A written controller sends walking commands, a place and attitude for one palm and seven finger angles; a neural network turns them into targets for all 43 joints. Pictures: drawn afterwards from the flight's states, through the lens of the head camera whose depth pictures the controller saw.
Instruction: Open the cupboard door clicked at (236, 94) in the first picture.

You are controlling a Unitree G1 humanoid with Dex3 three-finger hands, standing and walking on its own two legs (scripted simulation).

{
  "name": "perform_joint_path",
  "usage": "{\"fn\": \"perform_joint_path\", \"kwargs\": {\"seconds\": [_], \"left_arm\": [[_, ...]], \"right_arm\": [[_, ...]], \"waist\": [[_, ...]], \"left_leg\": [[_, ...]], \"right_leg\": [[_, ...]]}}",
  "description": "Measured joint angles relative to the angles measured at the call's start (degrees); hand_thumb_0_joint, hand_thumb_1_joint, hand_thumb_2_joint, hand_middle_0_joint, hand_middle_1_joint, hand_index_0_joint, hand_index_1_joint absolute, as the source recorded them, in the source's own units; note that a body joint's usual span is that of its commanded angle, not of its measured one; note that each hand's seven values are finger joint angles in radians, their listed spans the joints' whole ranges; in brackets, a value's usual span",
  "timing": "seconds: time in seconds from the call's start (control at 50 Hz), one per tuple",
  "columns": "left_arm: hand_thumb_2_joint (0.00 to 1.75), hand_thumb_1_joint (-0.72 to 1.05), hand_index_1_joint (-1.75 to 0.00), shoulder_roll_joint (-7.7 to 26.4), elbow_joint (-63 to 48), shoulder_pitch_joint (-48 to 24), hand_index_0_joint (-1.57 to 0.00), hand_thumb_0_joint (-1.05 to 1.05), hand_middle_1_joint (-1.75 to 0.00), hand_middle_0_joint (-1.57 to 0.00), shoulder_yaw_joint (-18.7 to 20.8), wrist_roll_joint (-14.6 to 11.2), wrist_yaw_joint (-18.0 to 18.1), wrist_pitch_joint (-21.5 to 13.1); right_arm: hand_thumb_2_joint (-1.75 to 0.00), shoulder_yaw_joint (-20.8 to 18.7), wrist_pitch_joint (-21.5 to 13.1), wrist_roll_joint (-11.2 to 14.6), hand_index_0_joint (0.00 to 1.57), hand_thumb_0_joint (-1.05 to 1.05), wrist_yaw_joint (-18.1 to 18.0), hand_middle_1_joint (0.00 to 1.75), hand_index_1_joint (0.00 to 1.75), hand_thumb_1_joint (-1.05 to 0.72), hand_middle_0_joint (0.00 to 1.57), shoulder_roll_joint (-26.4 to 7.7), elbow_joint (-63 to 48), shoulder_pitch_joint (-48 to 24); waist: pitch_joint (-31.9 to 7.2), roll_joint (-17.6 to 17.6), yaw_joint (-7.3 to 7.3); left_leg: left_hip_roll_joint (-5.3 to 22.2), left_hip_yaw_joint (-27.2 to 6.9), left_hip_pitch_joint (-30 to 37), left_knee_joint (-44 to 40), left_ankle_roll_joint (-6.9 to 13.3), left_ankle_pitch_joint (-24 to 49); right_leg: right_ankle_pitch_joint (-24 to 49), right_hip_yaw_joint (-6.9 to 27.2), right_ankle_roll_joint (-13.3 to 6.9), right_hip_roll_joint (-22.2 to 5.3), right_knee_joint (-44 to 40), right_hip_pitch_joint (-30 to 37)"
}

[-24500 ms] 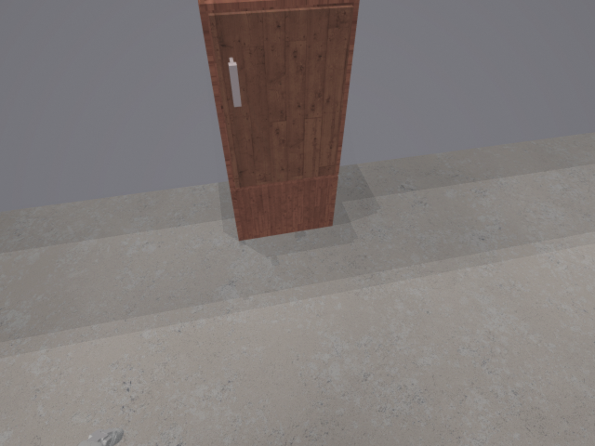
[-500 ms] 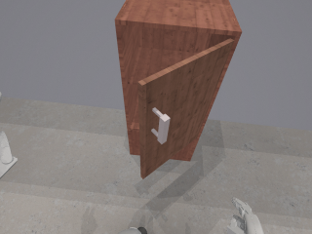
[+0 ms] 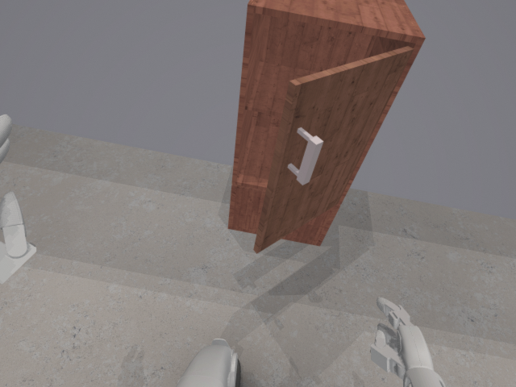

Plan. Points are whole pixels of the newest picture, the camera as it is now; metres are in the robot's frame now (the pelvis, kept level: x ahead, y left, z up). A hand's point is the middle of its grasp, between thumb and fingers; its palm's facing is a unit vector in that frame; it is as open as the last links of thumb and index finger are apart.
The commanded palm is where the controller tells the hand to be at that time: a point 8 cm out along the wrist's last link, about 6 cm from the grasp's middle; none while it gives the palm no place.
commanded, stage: stop stepping back and stand still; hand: left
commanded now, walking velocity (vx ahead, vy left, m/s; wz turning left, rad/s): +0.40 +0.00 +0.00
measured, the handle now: (302, 156) +0.59 -0.03 +0.02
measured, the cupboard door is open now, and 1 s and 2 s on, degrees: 46 46 46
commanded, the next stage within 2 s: let the arm hang, fingers relaxed in 1.30 s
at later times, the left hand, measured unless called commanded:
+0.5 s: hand out of the picture +0.09 +0.33 +0.21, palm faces +0.31 -0.79 -0.53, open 7.4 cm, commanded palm +0.05 +0.38 +0.21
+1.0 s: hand out of the picture +0.04 +0.39 +0.20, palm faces +0.46 -0.72 -0.52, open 7.4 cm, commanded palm +0.00 +0.40 +0.21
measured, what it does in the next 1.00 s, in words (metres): walks backwards: left foot, then right foot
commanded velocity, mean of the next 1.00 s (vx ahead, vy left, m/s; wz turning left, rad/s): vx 0.20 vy -0.10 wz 0.00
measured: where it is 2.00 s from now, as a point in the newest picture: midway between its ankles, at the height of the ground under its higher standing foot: outside the picture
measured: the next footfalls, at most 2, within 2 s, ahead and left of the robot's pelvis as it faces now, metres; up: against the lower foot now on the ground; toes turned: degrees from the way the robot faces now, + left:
left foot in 0.10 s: +0.08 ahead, +0.10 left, +0.00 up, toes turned +0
right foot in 0.44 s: -0.08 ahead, +0.00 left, -0.01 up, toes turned -13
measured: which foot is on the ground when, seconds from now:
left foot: up 0.00-0.08, down 0.10-0.38, up 0.40-0.56, down 0.58-0.82, up 0.84-1.00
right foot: down 0.00-0.10, up 0.12-0.42, down 0.44-0.58, up 0.60-0.82, down 0.84-1.00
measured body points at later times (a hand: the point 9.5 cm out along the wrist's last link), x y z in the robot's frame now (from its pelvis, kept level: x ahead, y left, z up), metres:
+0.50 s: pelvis -0.13 +0.10 +0.01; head -0.14 +0.13 +0.46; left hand +0.07 +0.38 +0.24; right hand +0.00 -0.16 -0.06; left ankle -0.05 +0.20 -0.65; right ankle -0.12 +0.01 -0.70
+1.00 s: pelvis -0.16 +0.11 +0.03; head -0.15 +0.10 +0.48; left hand +0.01 +0.42 +0.23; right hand -0.02 -0.13 -0.08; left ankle -0.12 +0.24 -0.66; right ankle -0.20 +0.01 -0.70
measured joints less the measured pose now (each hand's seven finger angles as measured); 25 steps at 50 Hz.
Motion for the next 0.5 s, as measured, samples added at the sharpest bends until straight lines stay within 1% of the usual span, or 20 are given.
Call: {"fn": "perform_joint_path", "kwargs": {"seconds": [0.02,0.04,0.06,0.08,0.1,0.14,0.16,0.18,0.2,0.26,0.28,0.32,0.36,0.38,0.4,0.42,0.44,0.46,0.48,0.5], "left_arm": [[0.90,0.89,-0.30,-0.4,-0.9,0.9,-0.21,0.01,-0.30,-0.21,-0.9,0.1,-0.6,-0.1],[0.90,0.89,-0.30,-0.8,-1.0,0.9,-0.21,0.01,-0.30,-0.21,-1.9,0.4,-1.0,0.0],[0.90,0.89,-0.30,-1.2,-0.7,0.2,-0.22,0.01,-0.30,-0.21,-2.4,0.7,-1.1,0.2],[0.90,0.89,-0.30,-1.8,0.0,-1.1,-0.22,0.01,-0.30,-0.22,-2.5,1.0,-0.9,0.4],[0.90,0.89,-0.30,-2.6,1.2,-3.2,-0.22,0.01,-0.30,-0.22,-2.2,1.2,-0.4,0.5],[0.90,0.89,-0.30,-4.5,6.4,-9.7,-0.22,0.01,-0.30,-0.22,-1.2,1.8,1.1,0.9],[0.90,0.89,-0.30,-5.2,9.3,-12.6,-0.22,0.01,-0.30,-0.21,-0.7,2.2,1.7,1.2],[0.90,0.89,-0.30,-5.3,11.6,-14.6,-0.21,0.01,-0.30,-0.21,-0.3,2.2,2.1,1.9],[0.90,0.89,-0.30,-5.2,12.8,-15.6,-0.21,0.01,-0.30,-0.21,-0.1,2.0,2.2,2.8],[0.90,0.90,-0.30,-4.6,9.6,-11.2,-0.20,0.01,-0.30,-0.20,-1.4,1.3,1.7,5.1],[0.90,0.90,-0.30,-4.7,7.1,-7.8,-0.20,0.01,-0.30,-0.20,-2.3,1.1,1.3,5.2],[0.90,0.90,-0.30,-4.1,2.3,-0.2,-0.20,0.02,-0.30,-0.20,-4.4,1.1,0.3,4.8],[0.90,0.90,-0.30,-1.7,-1.1,6.4,-0.21,0.02,-0.30,-0.21,-5.1,1.1,-0.3,4.0],[0.90,0.90,-0.30,0.4,-2.3,8.6,-0.21,0.01,-0.30,-0.21,-4.5,1.1,-0.3,3.7],[0.90,0.89,-0.30,3.2,-3.5,10.3,-0.21,0.01,-0.30,-0.21,-2.7,1.0,-0.1,3.5],[0.90,0.89,-0.30,5.7,-4.4,11.3,-0.21,0.01,-0.30,-0.21,-0.4,1.0,0.4,3.1],[0.90,0.89,-0.30,6.0,-4.1,10.4,-0.21,0.01,-0.30,-0.21,0.7,1.0,0.3,2.6],[0.90,0.89,-0.30,4.9,-2.5,7.5,-0.22,0.01,-0.30,-0.21,0.4,1.0,0.0,2.6],[0.90,0.89,-0.30,4.3,0.0,4.3,-0.22,0.01,-0.30,-0.22,0.5,1.2,-0.2,2.4],[0.90,0.89,-0.30,4.0,3.2,0.9,-0.22,0.01,-0.30,-0.22,0.6,1.4,-0.1,2.0]], "right_arm": [[-0.90,0.0,0.3,-0.2,0.21,0.01,0.1,0.30,0.30,-0.91,0.21,0.1,1.5,1.2],[-0.90,0.2,0.9,-0.3,0.21,0.01,-0.3,0.30,0.30,-0.91,0.21,0.5,2.6,3.0],[-0.90,0.7,1.2,-0.2,0.21,0.01,-0.8,0.30,0.30,-0.91,0.21,1.0,3.5,4.9],[-0.90,1.3,1.1,-0.1,0.21,0.01,-1.5,0.30,0.30,-0.91,0.21,1.1,3.8,6.7],[-0.90,1.6,0.6,-0.2,0.21,0.01,-2.2,0.30,0.30,-0.91,0.21,0.8,3.7,7.8],[-0.90,1.8,-0.8,-0.5,0.21,0.01,-3.2,0.30,0.30,-0.91,0.21,1.1,4.2,7.1],[-0.90,1.9,-1.6,-0.7,0.21,0.01,-3.3,0.30,0.30,-0.91,0.21,1.6,4.3,6.6],[-0.90,2.2,-2.5,-0.8,0.21,0.01,-3.1,0.30,0.30,-0.91,0.21,2.2,4.4,6.2],[-0.90,2.6,-3.0,-0.7,0.21,0.01,-2.6,0.30,0.30,-0.91,0.20,2.9,4.4,6.1],[-0.90,3.4,-3.5,-0.9,0.21,0.01,-0.7,0.30,0.30,-0.91,0.21,4.9,3.4,7.4],[-0.90,3.3,-3.5,-1.0,0.21,0.01,-0.2,0.30,0.30,-0.91,0.21,5.2,2.7,8.3],[-0.90,2.8,-3.4,-1.4,0.21,0.01,0.0,0.30,0.30,-0.90,0.21,5.1,1.3,10.0],[-0.90,1.8,-2.9,-1.5,0.21,0.01,-0.5,0.30,0.30,-0.90,0.21,4.5,-0.2,11.4],[-0.90,1.2,-2.5,-1.3,0.21,0.01,-0.9,0.30,0.30,-0.90,0.21,4.1,-0.7,11.7],[-0.90,1.1,-2.2,-0.6,0.21,0.01,-1.3,0.30,0.30,-0.90,0.21,3.9,-1.1,11.7],[-0.90,1.2,-1.8,0.0,0.21,0.01,-1.6,0.30,0.30,-0.90,0.21,3.5,-1.3,11.3],[-0.90,1.2,-1.3,0.1,0.21,0.01,-1.9,0.30,0.30,-0.90,0.21,2.2,-0.7,10.0],[-0.90,0.8,-0.5,-0.2,0.21,0.01,-2.0,0.30,0.30,-0.90,0.21,0.7,1.2,8.0],[-0.90,0.7,0.7,-0.7,0.21,0.01,-1.9,0.30,0.30,-0.90,0.21,0.1,2.9,6.4],[-0.90,0.6,1.5,-0.9,0.21,0.01,-1.8,0.30,0.30,-0.90,0.21,0.0,4.2,5.8]], "waist": [[-1.0,-0.3,0.14],[-2.4,-1.2,0.39],[-3.8,-2.5,0.74],[-5.1,-3.3,0.94],[-5.9,-3.2,0.62],[-3.0,-3.4,0.13],[-1.2,-2.9,-0.29],[0.4,-2.4,-1.10],[1.7,-2.2,-2.03],[3.1,-2.3,-4.25],[2.8,-2.1,-4.74],[1.5,-1.0,-5.25],[0.4,0.4,-5.31],[0.0,0.5,-5.13],[-0.5,-1.4,-4.43],[-1.3,-4.3,-3.02],[-1.6,-4.9,-1.34],[-1.0,-3.1,-0.46],[-0.5,-2.2,-0.51],[-0.8,-2.0,-1.32]], "left_leg": [[-0.6,-2.0,0.0,9.0,0.0,-1.8],[-0.8,-2.8,2.3,12.8,0.5,-2.9],[-0.4,-3.1,6.5,11.0,1.1,-3.7],[0.1,-3.7,11.5,5.4,1.6,-5.0],[0.3,-4.8,14.9,-0.6,2.7,-6.8],[-0.9,-3.7,14.9,-2.0,6.0,-4.0],[-0.8,-3.1,15.5,-3.4,6.8,-1.8],[-0.7,-2.9,16.4,-5.8,6.5,0.4],[-0.5,-2.8,17.5,-8.8,5.4,2.2],[-0.1,-2.0,22.0,-20.1,0.2,5.3],[0.0,-1.5,23.5,-23.9,-1.0,5.6],[0.3,-0.5,25.6,-30.5,-2.4,6.2],[0.5,0.4,25.7,-33.2,-4.0,6.7],[0.0,1.1,23.7,-30.3,-4.7,4.2],[-1.3,2.6,19.1,-21.2,-4.3,-1.2],[-3.4,3.1,13.5,-8.3,-2.6,-5.8],[-3.6,2.2,8.4,4.6,-0.4,-8.0],[-1.8,-0.1,6.1,13.4,1.0,-8.7],[0.1,-1.5,6.1,16.6,1.6,-8.2],[1.7,-2.2,7.5,15.5,2.3,-8.2]], "right_leg": [[0.6,0.0,1.3,-0.3,1.2,-0.3],[1.0,0.1,2.4,-1.0,1.1,0.0],[1.3,0.4,3.3,-1.7,0.6,0.2],[1.2,0.6,3.6,-2.3,0.8,-0.2],[0.0,0.5,3.7,-2.7,2.2,-1.5],[-3.9,2.4,3.4,-3.0,10.1,-5.4],[-3.6,3.2,3.2,-2.4,14.5,-7.5],[-2.9,3.6,3.0,-1.6,18.1,-9.4],[-1.9,3.8,3.0,-0.9,20.8,-11.0],[1.0,2.5,2.9,0.4,21.8,-13.1],[1.5,1.2,2.9,0.6,20.1,-12.9],[1.4,-2.4,2.8,1.2,13.8,-10.5],[-1.5,-6.6,1.9,2.1,5.2,-5.6],[-3.0,-8.5,0.6,2.1,-0.1,-2.4],[-2.5,-8.4,-1.8,0.9,-4.4,0.0],[-1.3,-5.7,-4.7,-1.3,-7.9,1.4],[4.0,-4.0,-5.9,-2.9,-8.4,0.0],[7.2,-3.9,-4.6,-2.4,-4.0,-2.5],[7.3,-3.9,-2.6,-2.3,-0.1,-3.9],[6.3,-4.4,-0.9,-2.8,2.4,-4.5]]}}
